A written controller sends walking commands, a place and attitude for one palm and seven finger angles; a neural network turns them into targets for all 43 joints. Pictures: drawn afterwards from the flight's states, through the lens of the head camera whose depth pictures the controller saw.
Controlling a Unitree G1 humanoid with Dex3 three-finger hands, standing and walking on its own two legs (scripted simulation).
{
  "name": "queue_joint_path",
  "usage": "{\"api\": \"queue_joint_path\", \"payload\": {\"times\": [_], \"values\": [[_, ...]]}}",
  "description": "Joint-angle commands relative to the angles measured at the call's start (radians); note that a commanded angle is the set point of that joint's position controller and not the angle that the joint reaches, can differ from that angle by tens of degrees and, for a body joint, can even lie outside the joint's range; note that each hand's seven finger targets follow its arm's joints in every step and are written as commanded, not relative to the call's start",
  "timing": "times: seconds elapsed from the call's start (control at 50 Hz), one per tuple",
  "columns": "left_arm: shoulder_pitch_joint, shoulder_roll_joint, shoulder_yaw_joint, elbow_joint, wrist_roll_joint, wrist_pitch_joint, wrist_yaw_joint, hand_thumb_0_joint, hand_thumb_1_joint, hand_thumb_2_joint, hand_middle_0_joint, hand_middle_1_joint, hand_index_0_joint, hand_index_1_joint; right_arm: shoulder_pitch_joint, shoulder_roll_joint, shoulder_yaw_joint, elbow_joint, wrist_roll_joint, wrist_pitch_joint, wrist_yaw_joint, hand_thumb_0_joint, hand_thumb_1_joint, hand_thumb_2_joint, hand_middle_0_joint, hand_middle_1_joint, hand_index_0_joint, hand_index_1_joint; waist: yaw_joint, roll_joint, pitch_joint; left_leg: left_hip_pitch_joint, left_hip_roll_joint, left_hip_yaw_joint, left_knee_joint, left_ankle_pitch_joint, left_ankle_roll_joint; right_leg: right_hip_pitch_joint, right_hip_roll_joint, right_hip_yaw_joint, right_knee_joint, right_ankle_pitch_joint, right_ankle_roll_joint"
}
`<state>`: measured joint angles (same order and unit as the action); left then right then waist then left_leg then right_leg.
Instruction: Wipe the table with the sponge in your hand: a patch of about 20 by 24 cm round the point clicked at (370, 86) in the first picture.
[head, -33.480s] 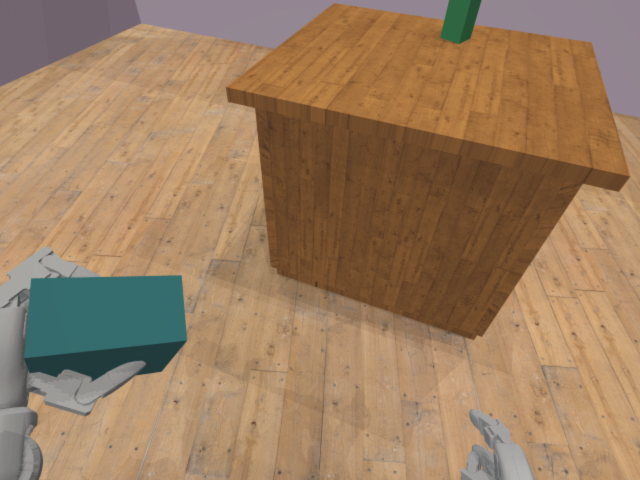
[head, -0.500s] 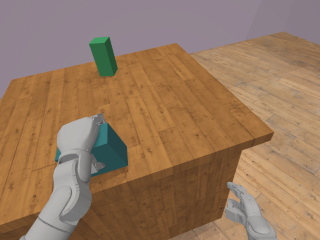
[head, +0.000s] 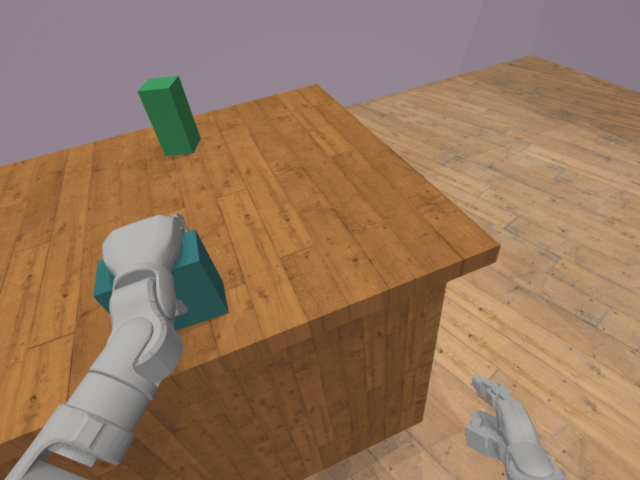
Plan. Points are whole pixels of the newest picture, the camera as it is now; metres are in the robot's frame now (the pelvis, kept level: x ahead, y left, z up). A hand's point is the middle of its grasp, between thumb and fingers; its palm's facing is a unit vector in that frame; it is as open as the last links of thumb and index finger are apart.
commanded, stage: wipe forward along the third lane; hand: left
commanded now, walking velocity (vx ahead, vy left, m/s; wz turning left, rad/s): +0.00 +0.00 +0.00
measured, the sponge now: (172, 296) +0.32 +0.25 +0.08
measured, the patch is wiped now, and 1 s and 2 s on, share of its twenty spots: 0.75 0.90 0.95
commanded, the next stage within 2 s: wipe back along the third lane in 1.26 s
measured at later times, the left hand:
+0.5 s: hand (161, 253) +0.36 +0.27 +0.12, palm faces -0.02 -0.02 -1.00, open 9.9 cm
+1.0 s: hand (154, 232) +0.41 +0.30 +0.12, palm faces -0.06 +0.00 -1.00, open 9.9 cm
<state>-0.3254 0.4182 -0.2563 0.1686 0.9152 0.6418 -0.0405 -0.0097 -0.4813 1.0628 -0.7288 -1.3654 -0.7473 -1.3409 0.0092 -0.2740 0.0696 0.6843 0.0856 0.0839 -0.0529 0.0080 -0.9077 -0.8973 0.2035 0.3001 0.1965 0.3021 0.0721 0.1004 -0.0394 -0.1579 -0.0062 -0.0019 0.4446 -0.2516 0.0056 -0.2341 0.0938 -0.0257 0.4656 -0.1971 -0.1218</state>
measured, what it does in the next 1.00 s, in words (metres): stands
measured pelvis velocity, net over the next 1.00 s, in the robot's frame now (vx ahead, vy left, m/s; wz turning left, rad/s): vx -0.01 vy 0.01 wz -0.01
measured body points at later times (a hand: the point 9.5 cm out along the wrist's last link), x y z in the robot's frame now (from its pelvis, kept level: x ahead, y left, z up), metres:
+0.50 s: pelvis +0.00 -0.01 -0.01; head -0.01 -0.07 +0.44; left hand +0.36 +0.27 +0.18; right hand +0.17 -0.26 -0.13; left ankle +0.00 +0.14 -0.74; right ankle +0.03 -0.04 -0.74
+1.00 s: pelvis -0.01 +0.01 -0.01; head +0.01 -0.03 +0.44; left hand +0.40 +0.29 +0.18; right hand +0.12 -0.25 -0.14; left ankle +0.00 +0.14 -0.74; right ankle +0.03 -0.04 -0.74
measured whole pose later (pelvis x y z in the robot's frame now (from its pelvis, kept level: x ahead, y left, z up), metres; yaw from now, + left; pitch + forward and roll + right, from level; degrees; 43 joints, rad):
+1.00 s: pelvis -0.01 +0.01 -0.01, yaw -1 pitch +6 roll +1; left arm -0.71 0.54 -0.10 0.83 0.94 0.29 0.02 0.00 -0.50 1.07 -0.75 -1.36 -0.77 -1.33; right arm 0.19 -0.30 0.02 0.73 0.09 0.07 -0.08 0.01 -0.91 -0.90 0.20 0.30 0.20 0.30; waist 0.00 0.08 -0.10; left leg -0.37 -0.02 -0.05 0.52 -0.27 0.02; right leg -0.43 0.10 -0.02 0.50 -0.18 -0.11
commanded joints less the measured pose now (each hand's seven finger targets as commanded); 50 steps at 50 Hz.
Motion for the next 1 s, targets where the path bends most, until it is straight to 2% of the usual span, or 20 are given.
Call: {"api": "queue_joint_path", "payload": {"times": [0.0,0.04,0.1,0.14,0.2,0.24,0.3,0.34,0.4,0.44,0.48,0.5,0.54,0.7,0.76,0.8,0.84,0.9,0.94,0.98], "values": [[-0.253,0.244,0.181,-0.024,0.0,-0.042,0.008,0.0,0.1,1.3,-1.2,-1.6,-1.2,-1.6,-0.195,-0.098,-0.04,-0.167,-0.001,-0.061,-0.014,0.0,-0.9,-0.9,0.2,0.3,0.2,0.3,0.009,-0.177,-0.185,-0.139,-0.044,-0.01,-0.002,0.067,0.043,0.202,-0.123,0.266,-0.135,-0.022,0.069],[-0.246,0.205,0.153,0.0,-0.005,-0.074,0.002,0.0,0.1,1.3,-1.2,-1.6,-1.2,-1.6,-0.178,-0.097,-0.043,-0.171,-0.003,-0.066,-0.016,0.0,-0.9,-0.9,0.2,0.3,0.2,0.3,0.001,-0.186,-0.165,-0.16,-0.041,-0.012,0.003,0.066,0.043,0.189,-0.128,0.251,-0.128,-0.001,0.073],[-0.272,0.243,0.183,0.046,-0.004,-0.115,0.002,0.0,0.1,1.3,-1.2,-1.6,-1.2,-1.6,-0.153,-0.104,-0.048,-0.166,0.0,-0.069,-0.022,0.0,-0.9,-0.9,0.2,0.3,0.2,0.3,-0.003,-0.17,-0.15,-0.174,-0.041,-0.021,0.01,0.041,0.044,0.159,-0.13,0.28,-0.14,-0.049,0.069],[-0.274,0.216,0.163,0.083,-0.003,-0.136,0.005,0.0,0.1,1.3,-1.2,-1.6,-1.2,-1.6,-0.136,-0.105,-0.055,-0.162,-0.002,-0.072,-0.026,0.0,-0.9,-0.9,0.2,0.3,0.2,0.3,-0.009,-0.176,-0.153,-0.186,-0.041,-0.017,0.016,0.032,0.043,0.149,-0.134,0.263,-0.138,-0.065,0.075],[-0.316,0.267,0.198,0.123,-0.006,-0.165,0.015,0.0,0.1,1.3,-1.2,-1.6,-1.2,-1.6,-0.118,-0.116,-0.061,-0.154,0.0,-0.076,-0.032,0.0,-0.9,-0.9,0.2,0.3,0.2,0.3,-0.013,-0.172,-0.163,-0.201,-0.042,-0.022,0.029,0.017,0.042,0.143,-0.14,0.296,-0.145,-0.091,0.072],[-0.34,0.249,0.176,0.2,-0.004,-0.172,0.019,0.0,0.1,1.3,-1.2,-1.6,-1.2,-1.6,-0.097,-0.121,-0.063,-0.138,-0.001,-0.077,-0.037,0.0,-0.9,-0.9,0.2,0.3,0.2,0.3,-0.025,-0.196,-0.142,-0.232,-0.038,-0.021,0.036,0.007,0.039,0.13,-0.146,0.289,-0.146,-0.099,0.078],[-0.378,0.284,0.201,0.229,-0.002,-0.194,0.024,0.0,0.1,1.3,-1.2,-1.6,-1.2,-1.6,-0.083,-0.125,-0.068,-0.131,0.005,-0.08,-0.037,0.0,-0.9,-0.9,0.2,0.3,0.2,0.3,-0.026,-0.166,-0.178,-0.24,-0.04,-0.027,0.039,0.002,0.041,0.129,-0.146,0.299,-0.139,-0.102,0.075],[-0.355,0.251,0.179,0.271,0.001,-0.204,0.026,0.0,0.1,1.3,-1.2,-1.6,-1.2,-1.6,-0.067,-0.123,-0.071,-0.13,0.002,-0.079,-0.036,0.0,-0.9,-0.9,0.2,0.3,0.2,0.3,-0.027,-0.179,-0.176,-0.26,-0.04,-0.025,0.043,0.008,0.04,0.135,-0.149,0.28,-0.125,-0.065,0.08],[-0.357,0.308,0.232,0.28,-0.002,-0.228,0.032,0.0,0.1,1.3,-1.2,-1.6,-1.2,-1.6,-0.054,-0.131,-0.075,-0.129,0.002,-0.075,-0.035,0.0,-0.9,-0.9,0.2,0.3,0.2,0.3,-0.022,-0.198,-0.231,-0.283,-0.041,-0.029,0.055,0.011,0.041,0.178,-0.154,0.303,-0.103,0.007,0.085],[-0.348,0.257,0.192,0.298,-0.002,-0.237,0.034,0.0,0.1,1.3,-1.2,-1.6,-1.2,-1.6,-0.043,-0.127,-0.076,-0.132,0.002,-0.073,-0.034,0.0,-0.9,-0.9,0.2,0.3,0.2,0.3,-0.032,-0.206,-0.208,-0.293,-0.041,-0.025,0.055,0.007,0.042,0.156,-0.151,0.278,-0.098,0.015,0.09],[-0.347,0.288,0.216,0.334,-0.005,-0.241,0.038,0.0,0.1,1.3,-1.2,-1.6,-1.2,-1.6,-0.031,-0.133,-0.077,-0.123,0.001,-0.07,-0.036,0.0,-0.9,-0.9,0.2,0.3,0.2,0.3,-0.034,-0.231,-0.193,-0.311,-0.041,-0.027,0.06,-0.013,0.041,0.15,-0.153,0.292,-0.106,-0.011,0.095],[-0.388,0.326,0.237,0.341,-0.005,-0.249,0.04,0.0,0.1,1.3,-1.2,-1.6,-1.2,-1.6,-0.034,-0.137,-0.076,-0.121,0.004,-0.072,-0.038,0.0,-0.9,-0.9,0.2,0.3,0.2,0.3,-0.035,-0.203,-0.192,-0.314,-0.039,-0.029,0.064,-0.022,0.042,0.133,-0.152,0.306,-0.112,-0.043,0.091],[-0.429,0.298,0.201,0.402,0.007,-0.254,0.042,0.0,0.1,1.3,-1.2,-1.6,-1.2,-1.6,-0.014,-0.135,-0.075,-0.111,0.003,-0.071,-0.042,0.0,-0.9,-0.9,0.2,0.3,0.2,0.3,-0.053,-0.211,-0.144,-0.324,-0.04,-0.024,0.055,-0.041,0.043,0.084,-0.146,0.278,-0.125,-0.117,0.094],[-0.551,0.351,0.224,0.495,0.033,-0.305,0.053,0.0,0.1,1.3,-1.2,-1.6,-1.2,-1.6,0.034,-0.138,-0.079,-0.101,0.006,-0.068,-0.042,0.0,-0.9,-0.9,0.2,0.3,0.2,0.3,-0.057,-0.178,-0.228,-0.334,-0.038,-0.022,0.05,-0.039,0.044,0.093,-0.142,0.252,-0.11,-0.122,0.091],[-0.531,0.324,0.207,0.537,0.039,-0.316,0.062,0.0,0.1,1.3,-1.2,-1.6,-1.2,-1.6,0.051,-0.137,-0.082,-0.101,0.004,-0.064,-0.039,0.0,-0.9,-0.9,0.2,0.3,0.2,0.3,-0.059,-0.179,-0.217,-0.34,-0.039,-0.016,0.054,-0.039,0.045,0.089,-0.143,0.246,-0.112,-0.106,0.093],[-0.587,0.368,0.235,0.543,0.036,-0.327,0.067,0.0,0.1,1.3,-1.2,-1.6,-1.2,-1.6,0.058,-0.142,-0.08,-0.097,0.005,-0.06,-0.039,0.0,-0.9,-0.9,0.2,0.3,0.2,0.3,-0.063,-0.182,-0.23,-0.349,-0.036,-0.022,0.048,-0.039,0.046,0.096,-0.141,0.244,-0.106,-0.093,0.09],[-0.601,0.337,0.202,0.601,0.049,-0.33,0.07,0.0,0.1,1.3,-1.2,-1.6,-1.2,-1.6,0.071,-0.139,-0.08,-0.089,0.006,-0.058,-0.039,0.0,-0.9,-0.9,0.2,0.3,0.2,0.3,-0.076,-0.176,-0.182,-0.351,-0.037,-0.017,0.038,-0.056,0.048,0.052,-0.132,0.214,-0.117,-0.136,0.094],[-0.642,0.363,0.222,0.609,0.057,-0.342,0.078,0.0,0.1,1.3,-1.2,-1.6,-1.2,-1.6,0.086,-0.143,-0.083,-0.086,0.006,-0.058,-0.038,0.0,-0.9,-0.9,0.2,0.3,0.2,0.3,-0.072,-0.158,-0.239,-0.331,-0.037,-0.02,0.031,-0.036,0.051,0.063,-0.125,0.196,-0.106,-0.107,0.089],[-0.629,0.314,0.182,0.632,0.058,-0.345,0.083,0.0,0.1,1.3,-1.2,-1.6,-1.2,-1.6,0.094,-0.138,-0.081,-0.088,0.007,-0.055,-0.035,0.0,-0.9,-0.9,0.2,0.3,0.2,0.3,-0.078,-0.167,-0.223,-0.328,-0.038,-0.015,0.025,-0.034,0.053,0.055,-0.12,0.173,-0.108,-0.089,0.093],[-0.668,0.332,0.193,0.65,0.056,-0.346,0.089,0.0,0.1,1.3,-1.2,-1.6,-1.2,-1.6,0.104,-0.142,-0.081,-0.08,0.006,-0.055,-0.035,0.0,-0.9,-0.9,0.2,0.3,0.2,0.3,-0.086,-0.175,-0.214,-0.328,-0.035,-0.016,0.02,-0.041,0.054,0.048,-0.12,0.172,-0.115,-0.094,0.095]]}}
